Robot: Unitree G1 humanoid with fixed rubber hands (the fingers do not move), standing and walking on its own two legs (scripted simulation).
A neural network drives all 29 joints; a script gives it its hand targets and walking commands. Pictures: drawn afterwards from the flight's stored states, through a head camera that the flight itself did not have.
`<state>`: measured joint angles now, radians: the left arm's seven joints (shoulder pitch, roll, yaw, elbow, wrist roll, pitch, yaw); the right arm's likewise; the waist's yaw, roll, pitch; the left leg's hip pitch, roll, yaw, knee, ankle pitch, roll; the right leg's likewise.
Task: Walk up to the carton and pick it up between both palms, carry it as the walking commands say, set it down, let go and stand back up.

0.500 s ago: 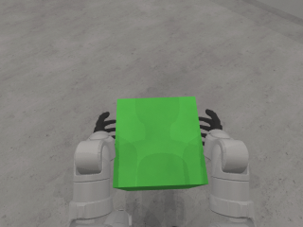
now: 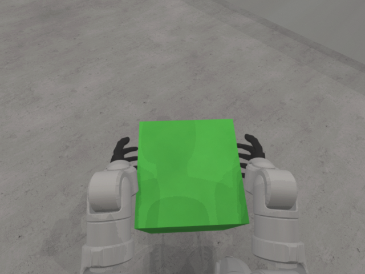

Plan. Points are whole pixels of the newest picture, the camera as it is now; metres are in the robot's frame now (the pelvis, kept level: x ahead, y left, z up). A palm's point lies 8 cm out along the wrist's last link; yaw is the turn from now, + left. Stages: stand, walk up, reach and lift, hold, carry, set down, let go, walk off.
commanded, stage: carry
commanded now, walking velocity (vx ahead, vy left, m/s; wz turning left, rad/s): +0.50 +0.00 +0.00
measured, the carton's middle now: (186, 182) +0.32 +0.00 -0.03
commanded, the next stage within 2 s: none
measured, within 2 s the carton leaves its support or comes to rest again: neither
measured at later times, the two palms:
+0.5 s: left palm (155, 66) +0.64 +0.09 +0.07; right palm (246, 67) +0.65 -0.18 +0.06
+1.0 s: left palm (148, 10) +0.98 +0.14 +0.07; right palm (219, 11) +0.98 -0.13 +0.08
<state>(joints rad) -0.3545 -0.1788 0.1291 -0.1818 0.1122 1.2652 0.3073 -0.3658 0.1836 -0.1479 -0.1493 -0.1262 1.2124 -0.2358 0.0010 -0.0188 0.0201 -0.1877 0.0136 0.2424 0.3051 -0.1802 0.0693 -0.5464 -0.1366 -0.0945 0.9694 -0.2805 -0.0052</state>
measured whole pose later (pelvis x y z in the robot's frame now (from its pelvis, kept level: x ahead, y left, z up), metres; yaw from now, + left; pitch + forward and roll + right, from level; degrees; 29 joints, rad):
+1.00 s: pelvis +0.68 +0.00 +0.00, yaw +0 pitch +3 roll -1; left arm -0.36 -0.18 0.12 -0.19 0.11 1.27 0.32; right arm -0.35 0.18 -0.14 -0.17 -0.13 1.21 -0.22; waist 0.00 -0.01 0.01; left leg -0.15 0.02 0.24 0.27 -0.19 0.06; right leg -0.59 -0.15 -0.10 0.90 -0.24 0.01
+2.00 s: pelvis +1.34 -0.01 +0.00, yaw +0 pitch +4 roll +0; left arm -0.36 -0.18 0.12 -0.20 0.10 1.27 0.32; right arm -0.34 0.17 -0.13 -0.18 -0.13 1.22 -0.22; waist 0.00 -0.01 0.00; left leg -0.13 0.03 0.24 0.27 -0.20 0.04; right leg -0.60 -0.15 -0.12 0.82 -0.22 0.01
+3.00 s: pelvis +1.84 -0.06 -0.01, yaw +1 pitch +5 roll +1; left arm -0.38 -0.19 0.14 -0.15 0.12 1.24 0.30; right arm -0.36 0.18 -0.14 -0.15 -0.16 1.22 -0.22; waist 0.01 0.00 -0.09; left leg -0.37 0.06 0.19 0.50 -0.20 0.02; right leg -0.24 -0.05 -0.15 0.51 -0.35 -0.01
